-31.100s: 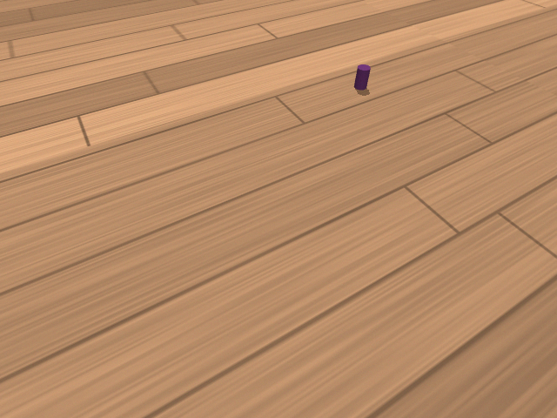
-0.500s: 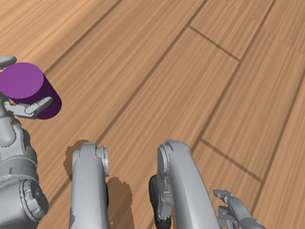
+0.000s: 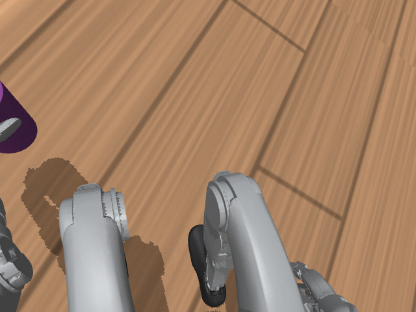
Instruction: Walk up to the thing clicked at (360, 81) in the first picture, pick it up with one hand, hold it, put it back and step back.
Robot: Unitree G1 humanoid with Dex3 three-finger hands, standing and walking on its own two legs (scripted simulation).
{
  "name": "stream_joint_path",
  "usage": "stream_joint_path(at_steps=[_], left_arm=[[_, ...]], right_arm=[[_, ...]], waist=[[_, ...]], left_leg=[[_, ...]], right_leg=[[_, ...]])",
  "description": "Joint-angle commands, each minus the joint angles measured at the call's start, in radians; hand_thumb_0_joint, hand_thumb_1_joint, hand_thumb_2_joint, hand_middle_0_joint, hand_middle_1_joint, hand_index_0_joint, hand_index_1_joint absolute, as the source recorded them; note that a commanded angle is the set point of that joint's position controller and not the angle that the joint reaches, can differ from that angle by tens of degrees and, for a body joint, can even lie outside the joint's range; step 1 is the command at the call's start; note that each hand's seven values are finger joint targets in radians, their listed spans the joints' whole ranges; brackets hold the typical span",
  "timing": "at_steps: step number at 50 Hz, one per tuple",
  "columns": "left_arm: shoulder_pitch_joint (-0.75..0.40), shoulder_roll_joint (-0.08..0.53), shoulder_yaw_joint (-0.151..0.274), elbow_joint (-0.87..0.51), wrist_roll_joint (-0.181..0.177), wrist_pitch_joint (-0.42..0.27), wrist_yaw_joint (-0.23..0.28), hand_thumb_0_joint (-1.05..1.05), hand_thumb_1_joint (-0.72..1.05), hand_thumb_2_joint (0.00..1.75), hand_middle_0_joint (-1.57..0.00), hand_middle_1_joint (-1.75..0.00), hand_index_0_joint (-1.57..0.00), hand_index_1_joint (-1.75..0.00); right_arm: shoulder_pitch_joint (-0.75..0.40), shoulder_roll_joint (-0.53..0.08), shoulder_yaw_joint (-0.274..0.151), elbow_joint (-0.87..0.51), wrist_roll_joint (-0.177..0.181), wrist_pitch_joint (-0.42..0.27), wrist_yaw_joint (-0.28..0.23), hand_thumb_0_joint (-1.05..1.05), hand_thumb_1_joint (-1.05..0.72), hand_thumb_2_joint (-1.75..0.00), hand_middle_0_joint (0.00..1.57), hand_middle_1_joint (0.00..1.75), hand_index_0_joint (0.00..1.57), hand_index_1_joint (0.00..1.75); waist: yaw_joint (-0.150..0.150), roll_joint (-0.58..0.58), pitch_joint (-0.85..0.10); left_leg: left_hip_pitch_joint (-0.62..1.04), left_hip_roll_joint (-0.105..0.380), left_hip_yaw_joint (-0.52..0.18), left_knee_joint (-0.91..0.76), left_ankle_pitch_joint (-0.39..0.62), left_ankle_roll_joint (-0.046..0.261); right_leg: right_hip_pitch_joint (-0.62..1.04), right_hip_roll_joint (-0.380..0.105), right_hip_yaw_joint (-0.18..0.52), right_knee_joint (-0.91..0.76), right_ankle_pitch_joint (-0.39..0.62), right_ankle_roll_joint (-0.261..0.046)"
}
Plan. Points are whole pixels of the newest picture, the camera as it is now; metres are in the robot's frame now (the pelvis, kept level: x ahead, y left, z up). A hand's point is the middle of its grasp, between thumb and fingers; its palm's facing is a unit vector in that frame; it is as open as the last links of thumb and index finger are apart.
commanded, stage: crouch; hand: left
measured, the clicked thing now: out of the picture +0.45 +0.32 -0.11
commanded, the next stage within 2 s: lower in 0.30 s
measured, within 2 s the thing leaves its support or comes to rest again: neither
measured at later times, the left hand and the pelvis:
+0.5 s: hand out of the picture +0.46 +0.34 -0.11, palm faces +0.49 -0.87 -0.01, open 11.9 cm; pelvis +0.00 +0.00 -0.03, yaw -2 degrees
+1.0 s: hand out of the picture +0.46 +0.34 -0.17, palm faces +0.50 -0.87 -0.01, open 11.9 cm; pelvis -0.01 +0.01 -0.04, yaw -5 degrees
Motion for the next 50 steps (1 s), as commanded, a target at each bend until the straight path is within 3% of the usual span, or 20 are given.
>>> stream_joint_path(at_steps=[1,9,13,14,15,19,23,27,31,33,34,35,36,39,40,42,44,50], left_arm=[[-0.277,0.277,0.012,-0.199,-0.007,-0.08,0.006,0.0,-0.05,1.22,-1.21,-1.37,-1.25,-1.36],[-0.222,0.284,0.026,-0.142,-0.031,-0.084,-0.01,0.0,-0.01,1.24,-1.26,-1.41,-1.3,-1.39],[-0.248,0.332,0.044,-0.177,-0.035,-0.094,-0.013,0.0,0.0,1.26,-1.29,-1.43,-1.34,-1.42],[-0.225,0.331,0.051,-0.166,-0.038,-0.093,-0.015,0.0,0.01,1.27,-1.28,-1.43,-1.33,-1.42],[-0.243,0.368,0.061,-0.187,-0.034,-0.096,-0.013,0.0,-0.01,1.28,-1.29,-1.44,-1.33,-1.43],[-0.227,0.378,0.072,-0.193,-0.034,-0.096,-0.014,0.0,-0.03,1.29,-1.3,-1.46,-1.34,-1.44],[-0.199,0.352,0.049,-0.124,-0.03,-0.089,-0.016,0.0,-0.06,1.23,-1.3,-1.41,-1.32,-1.42],[-0.222,0.341,0.022,-0.076,-0.04,-0.1,-0.01,0.0,-0.06,1.23,-1.3,-1.41,-1.33,-1.41],[-0.244,0.434,0.059,-0.071,-0.035,-0.136,0.001,0.0,-0.04,1.23,-1.32,-1.42,-1.35,-1.42],[-0.245,0.447,0.066,-0.064,-0.032,-0.155,0.008,0.0,-0.04,1.23,-1.32,-1.42,-1.36,-1.42],[-0.229,0.423,0.052,-0.039,-0.03,-0.161,0.012,0.0,-0.04,1.24,-1.31,-1.43,-1.35,-1.42],[-0.244,0.479,0.084,-0.065,-0.029,-0.172,0.017,0.0,-0.02,1.23,-1.32,-1.41,-1.34,-1.41],[-0.216,0.467,0.068,-0.036,-0.02,-0.177,0.015,0.0,-0.03,1.23,-1.31,-1.41,-1.33,-1.41],[-0.221,0.515,0.087,-0.037,-0.017,-0.194,0.02,0.0,-0.07,1.21,-1.3,-1.39,-1.32,-1.39],[-0.218,0.472,0.058,-0.019,-0.015,-0.198,0.017,0.0,-0.05,1.22,-1.3,-1.39,-1.32,-1.39],[-0.202,0.532,0.095,-0.013,-0.019,-0.203,0.018,0.0,-0.03,1.21,-1.28,-1.38,-1.3,-1.38],[-0.201,0.508,0.075,0.004,-0.022,-0.208,0.013,0.0,-0.04,1.21,-1.29,-1.37,-1.31,-1.38],[-0.2,0.521,0.073,0.047,-0.041,-0.22,0.003,0.0,-0.01,1.21,-1.3,-1.38,-1.32,-1.38]], right_arm=[[0.128,-0.273,-0.061,-0.022,-0.011,0.003,-0.012,0.0,-0.89,-0.9,0.2,0.3,0.2,0.3],[0.106,-0.296,-0.03,-0.035,-0.024,0.013,-0.004,0.0,-0.9,-0.9,0.2,0.3,0.2,0.3],[0.088,-0.309,-0.017,-0.058,-0.031,0.014,-0.003,0.0,-0.89,-0.9,0.2,0.3,0.2,0.3],[0.091,-0.307,-0.016,-0.05,-0.033,0.015,-0.003,0.0,-0.89,-0.9,0.2,0.3,0.2,0.3],[0.079,-0.311,-0.015,-0.056,-0.034,0.014,-0.004,0.0,-0.89,-0.9,0.2,0.3,0.2,0.3],[0.069,-0.326,-0.009,-0.074,-0.041,0.015,-0.004,0.0,-0.89,-0.9,0.2,0.3,0.2,0.3],[0.057,-0.333,0.007,-0.082,-0.044,0.015,-0.003,0.0,-0.91,-0.91,0.2,0.3,0.2,0.3],[0.036,-0.341,0.032,-0.099,-0.051,0.012,-0.002,0.0,-0.9,-0.9,0.2,0.3,0.2,0.3],[0.018,-0.361,0.051,-0.109,-0.065,0.01,-0.001,0.0,-0.89,-0.9,0.2,0.3,0.2,0.3],[-0.004,-0.364,0.064,-0.116,-0.072,0.008,0.0,0.0,-0.9,-0.9,0.2,0.3,0.2,0.3],[-0.001,-0.364,0.076,-0.115,-0.078,0.008,0.002,0.0,-0.9,-0.9,0.2,0.3,0.2,0.3],[-0.01,-0.372,0.079,-0.119,-0.082,0.008,0.001,0.0,-0.9,-0.9,0.2,0.3,0.2,0.3],[-0.021,-0.375,0.083,-0.114,-0.087,0.01,0.0,0.0,-0.91,-0.9,0.2,0.3,0.2,0.3],[-0.031,-0.386,0.101,-0.123,-0.099,0.012,0.001,0.0,-0.91,-0.91,0.2,0.3,0.2,0.3],[-0.034,-0.391,0.104,-0.125,-0.103,0.012,0.001,0.0,-0.91,-0.91,0.2,0.3,0.2,0.3],[-0.043,-0.401,0.115,-0.127,-0.109,0.014,0.0,0.0,-0.91,-0.91,0.2,0.3,0.2,0.3],[-0.047,-0.411,0.121,-0.134,-0.112,0.017,0.0,0.0,-0.91,-0.91,0.2,0.3,0.2,0.3],[-0.073,-0.427,0.145,-0.149,-0.12,0.015,-0.003,0.0,-0.91,-0.9,0.2,0.3,0.2,0.3]], waist=[[-0.008,0.362,-0.617],[-0.023,0.338,-0.585],[-0.031,0.345,-0.585],[-0.021,0.327,-0.591],[-0.018,0.34,-0.595],[-0.023,0.366,-0.596],[-0.047,0.357,-0.543],[-0.078,0.312,-0.478],[-0.079,0.318,-0.478],[-0.075,0.336,-0.468],[-0.085,0.351,-0.461],[-0.076,0.372,-0.473],[-0.076,0.388,-0.462],[-0.088,0.415,-0.456],[-0.1,0.42,-0.44],[-0.095,0.436,-0.441],[-0.118,0.434,-0.417],[-0.138,0.386,-0.378]], left_leg=[[0.457,0.017,0.032,-0.269,0.105,0.003],[0.421,0.018,0.017,-0.219,0.141,0.006],[0.399,0.02,0.017,-0.193,0.139,0.008],[0.395,0.021,0.019,-0.185,0.139,0.01],[0.387,0.023,0.021,-0.183,0.133,0.009],[0.412,0.027,0.011,-0.182,0.142,0.004],[0.397,0.029,0.0,-0.174,0.145,0.001],[0.34,0.031,-0.011,-0.156,0.083,0.01],[0.344,0.034,-0.02,-0.14,0.061,0.01],[0.364,0.038,-0.027,-0.14,0.064,0.006],[0.398,0.042,-0.035,-0.15,0.092,-0.001],[0.404,0.044,-0.037,-0.143,0.101,-0.003],[0.431,0.047,-0.038,-0.143,0.122,-0.007],[0.428,0.05,-0.045,-0.135,0.135,-0.008],[0.454,0.053,-0.052,-0.144,0.153,-0.012],[0.456,0.056,-0.058,-0.133,0.176,-0.014],[0.455,0.06,-0.069,-0.14,0.162,-0.015],[0.421,0.064,-0.086,-0.126,0.114,-0.008]], right_leg=[[0.281,0.025,-0.031,-0.203,0.152,-0.028],[0.3,0.027,-0.047,-0.171,0.19,-0.02],[0.322,0.029,-0.05,-0.16,0.196,-0.017],[0.331,0.032,-0.047,-0.165,0.196,-0.015],[0.334,0.033,-0.044,-0.161,0.192,-0.016],[0.323,0.034,-0.056,-0.15,0.199,-0.018],[0.296,0.036,-0.071,-0.136,0.203,-0.021],[0.288,0.041,-0.084,-0.147,0.166,-0.016],[0.305,0.046,-0.095,-0.139,0.149,-0.013],[0.293,0.046,-0.1,-0.128,0.149,-0.014],[0.294,0.045,-0.109,-0.122,0.169,-0.015],[0.299,0.049,-0.107,-0.116,0.177,-0.018],[0.287,0.047,-0.107,-0.107,0.189,-0.019],[0.308,0.052,-0.114,-0.102,0.206,-0.019],[0.299,0.048,-0.122,-0.098,0.217,-0.017],[0.31,0.053,-0.123,-0.093,0.234,-0.018],[0.306,0.052,-0.136,-0.089,0.227,-0.017],[0.304,0.057,-0.153,-0.097,0.203,-0.008]])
